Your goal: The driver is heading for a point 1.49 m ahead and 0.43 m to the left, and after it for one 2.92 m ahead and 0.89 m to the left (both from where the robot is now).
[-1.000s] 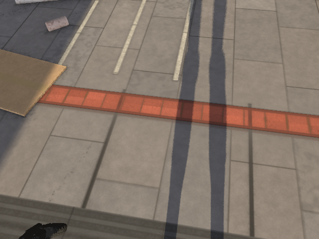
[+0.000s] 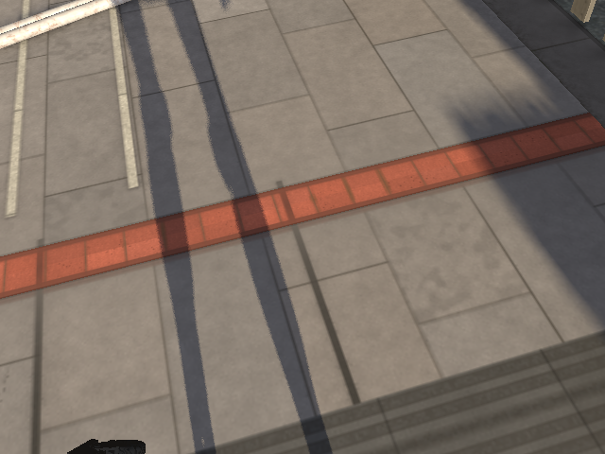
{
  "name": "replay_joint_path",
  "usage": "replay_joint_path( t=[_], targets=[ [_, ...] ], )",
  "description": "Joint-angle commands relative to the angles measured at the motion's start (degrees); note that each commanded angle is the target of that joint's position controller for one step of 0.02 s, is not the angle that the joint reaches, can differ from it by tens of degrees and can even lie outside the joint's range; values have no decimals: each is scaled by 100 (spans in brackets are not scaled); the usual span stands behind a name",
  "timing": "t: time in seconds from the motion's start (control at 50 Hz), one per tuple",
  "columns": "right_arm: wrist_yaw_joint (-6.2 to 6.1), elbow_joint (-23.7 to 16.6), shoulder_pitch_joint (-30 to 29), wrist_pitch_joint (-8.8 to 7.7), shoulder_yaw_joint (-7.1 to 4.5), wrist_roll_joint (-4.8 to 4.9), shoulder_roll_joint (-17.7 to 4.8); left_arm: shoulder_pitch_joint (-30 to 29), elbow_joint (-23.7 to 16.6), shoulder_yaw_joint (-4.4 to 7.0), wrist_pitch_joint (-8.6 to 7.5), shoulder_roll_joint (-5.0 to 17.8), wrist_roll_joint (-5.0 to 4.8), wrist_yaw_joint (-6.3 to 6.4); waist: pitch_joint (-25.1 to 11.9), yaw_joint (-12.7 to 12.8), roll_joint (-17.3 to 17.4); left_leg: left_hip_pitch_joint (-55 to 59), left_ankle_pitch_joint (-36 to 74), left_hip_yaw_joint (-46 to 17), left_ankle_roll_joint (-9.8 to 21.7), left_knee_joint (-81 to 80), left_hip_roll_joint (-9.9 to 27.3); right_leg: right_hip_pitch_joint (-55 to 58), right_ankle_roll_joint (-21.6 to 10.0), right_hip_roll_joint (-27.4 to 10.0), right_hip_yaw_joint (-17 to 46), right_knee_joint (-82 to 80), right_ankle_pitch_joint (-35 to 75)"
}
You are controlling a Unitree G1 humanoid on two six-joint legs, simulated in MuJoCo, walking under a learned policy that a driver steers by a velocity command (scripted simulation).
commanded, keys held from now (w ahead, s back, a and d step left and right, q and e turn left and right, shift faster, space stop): q+shift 0.24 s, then w+q+shift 0.32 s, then q+shift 0.06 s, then e+shift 0.38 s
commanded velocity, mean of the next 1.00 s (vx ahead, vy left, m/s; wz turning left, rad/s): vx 0.29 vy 0.00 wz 0.39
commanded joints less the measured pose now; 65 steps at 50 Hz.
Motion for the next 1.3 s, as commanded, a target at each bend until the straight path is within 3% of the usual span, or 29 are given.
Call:
replay_joint_path(
  t=[0.02, 0.06, 0.14, 0.22, 0.24, 0.26, 0.28, 0.32, 0.46, 0.48, 0.52, 0.6, 0.62, 0.64, 0.66, 0.68, 0.7, 0.72, 0.8, 0.88, 0.98, 1.0, 1.02, 1.04, 1.06, 1.08, 1.12, 1.2, 1.3],
  targets=[
    [76, -504, -297, -34, 26, 81, -308, -11, -213, 198, -101, 804, 104, -25, -444, 345, -1212, 804, -176, 4, 83, -723, 152, 74, -941, -1478, 756, -1030, 229],
    [105, -669, -388, -30, -41, 138, -575, 61, -159, 311, -39, 1096, 46, -11, -148, 452, -1160, 471, -645, 90, 169, -766, 89, 267, -1104, -1757, 1031, -1034, 153],
    [190, -752, -120, -19, 5, 144, -366, 23, -94, 362, 19, 1059, -86, 66, -248, 361, -911, 346, -1041, 154, 281, -950, 100, 839, -1177, -2095, 1103, -666, 1606],
    [257, -676, 492, -16, -45, 122, -336, -116, -36, 419, 65, 943, -226, 125, -552, -15, -755, 1437, 379, 316, 625, -2678, -188, 682, -552, -1761, 269, 223, 1792],
    [194, -705, 688, -24, -174, 69, -753, -6, -40, 417, 43, 770, -181, 125, -578, 21, 115, 2099, 1695, -793, 982, -3258, 336, -92, -15, -1283, -303, 1330, 702],
    [105, -714, 999, -49, -367, 113, -1415, -445, -394, 322, -33, 464, 20, 94, -522, 9, 1706, 3089, 1704, -3042, 2082, -3568, 1462, -2155, 631, -116, -916, 2739, -1876],
    [159, -692, 1608, -170, -313, 38, -1180, -939, -507, 333, -179, 571, -71, 19, -849, -582, 1269, 3589, -702, -4004, 2628, -4186, 1735, -2997, 584, 3, 99, 3564, -2551],
    [152, -710, 1231, -309, -255, 108, -982, -898, -396, 433, -408, 773, -321, -167, -242, -266, 485, 3337, -3063, -3780, 2174, -4523, 1450, -3456, 351, -334, 360, 3589, -1539],
    [-7, -884, 1043, -357, -152, 149, -879, -965, -92, 430, -744, 620, -215, -247, -14, -93, 486, 2201, -1263, -2465, 1810, -4537, 525, -1946, 685, -19, 88, 1490, 278],
    [181, -673, 1082, -234, -275, -173, -1228, -637, 115, 277, -347, 513, 305, -398, -30, -192, 818, 2012, -1402, -2219, 1734, -4539, 124, -1745, 767, -26, -284, 1526, 81],
    [325, -675, 1155, -161, -235, -118, -1033, -986, -75, 261, -139, 567, 140, -404, 194, -360, 839, 1705, -1324, -2393, 1749, -4483, 45, -1492, 900, -41, -324, 1139, -83],
    [337, -685, 911, -215, -281, -122, -1161, -691, -144, 300, -260, 855, -35, -251, 63, -117, 726, 1522, -1272, -3107, 1659, -4159, 171, -249, 725, -4, -20, 162, -465],
    [122, -786, 819, -260, -125, 518, -735, -419, -139, 462, -643, 997, -556, -124, 128, 236, 532, 1275, -706, -3403, 1569, -3863, 301, 457, 571, -194, 477, -614, 236],
    [69, -760, 610, -300, -38, 369, -596, 310, 111, 560, -791, 1301, -504, -56, -401, 574, 498, 1496, 201, -2808, 1315, -3156, 101, 1187, 409, -379, 243, -818, 656],
    [80, -774, 799, -321, 79, 106, -175, 1158, 278, 633, -866, 1587, -245, -19, -1373, 704, 48, 1186, -170, -2049, 1040, -1497, -318, 2579, 59, -1280, 980, -612, 516],
    [3, -1055, 1109, -396, 146, 147, 9, 1533, 444, 720, -842, 2075, 72, -69, -1617, 421, -1877, -539, -1669, -1378, 598, 157, -1115, 3597, -775, -2367, 3725, -1175, 43],
    [-32, -818, 1482, -439, 57, 188, -444, 1307, 459, 656, -846, 1677, -34, -146, -1139, 279, -1779, -1103, -1647, -1374, 414, 1014, -773, 3265, -1155, -2589, 4346, -1320, -118],
    [-10, -716, 1130, -426, 15, 150, -677, 1049, 435, 503, -790, 1140, -108, -158, -510, 325, -1310, -1222, -1257, -1272, 342, 1382, -591, 2797, -1155, -2305, 3452, -1204, 585],
    [127, -1015, -45, -539, 101, -116, -440, 740, 523, 274, -567, 738, -194, -118, -161, 207, -839, -753, -607, -510, 204, 553, -144, 1648, -1010, -1402, 1659, -1131, 3939],
    [155, -1080, -388, -522, 227, -17, -143, 665, 581, 523, -331, 1517, -289, 19, -482, 124, -1094, 477, -259, -191, 73, -1421, -606, 963, -907, -1096, 1405, -1006, 4116],
    [175, -1047, -434, -411, 36, 46, -500, 414, 384, 567, -99, 1391, -436, 150, -675, -142, -1010, 1902, 1408, -557, 266, -3179, -687, 449, -292, -818, 1946, -510, 2264],
    [146, -1029, -323, -416, -22, -9, -603, 419, 330, 533, -95, 1222, -408, 154, -768, -208, -887, 2501, 1913, -541, 409, -3541, -484, 169, -93, -580, 1894, -144, 1828],
    [69, -1040, 25, -387, -96, -107, -850, 530, 241, 428, -110, 851, -310, 125, -1186, -277, -310, 3558, 2616, -1172, 800, -3499, 464, -483, 171, -263, 1618, 931, 458],
    [12, -1140, 16, -279, -85, -228, -1001, 1339, 262, 299, -122, 408, -206, 112, -1693, 104, 1064, 4369, 3919, -2669, 1571, -3302, 1966, -1509, 431, 383, 907, 2243, -2794],
    [38, -1058, -10, -208, -83, -250, -809, 1788, 325, 407, -95, 913, -275, 86, -1787, 247, 1464, 3931, 3181, -3347, 2033, -3577, 2388, -1701, 631, -62, 602, 3205, -2826],
    [31, -1131, -309, -197, -4, -186, -469, 1623, 410, 526, -20, 1268, -337, 103, -1179, 231, 1017, 3533, 2599, -2758, 1958, -3641, 1996, -1947, 786, -302, 467, 3762, -2335],
    [21, -1135, -764, -192, 26, -119, -284, 1390, 460, 616, 145, 1360, -340, 146, -705, 300, 537, 2811, 2181, -1612, 1668, -3726, 1404, -1988, 963, -540, 309, 4203, -1661],
    [-30, -923, -809, -232, -55, -185, -381, 978, 120, 484, 255, 862, -287, 73, -497, 230, 588, 2259, 2408, -581, 1821, -4054, 1254, -1791, 1083, -731, -45, 3921, -946],
    [-21, -726, -801, -200, -204, -112, -705, 443, -189, 383, 263, 722, -245, -126, -601, 121, 429, 2353, 2376, 4, 1838, -4041, 1502, -1228, 856, -917, -238, 2532, -531]
  ],
)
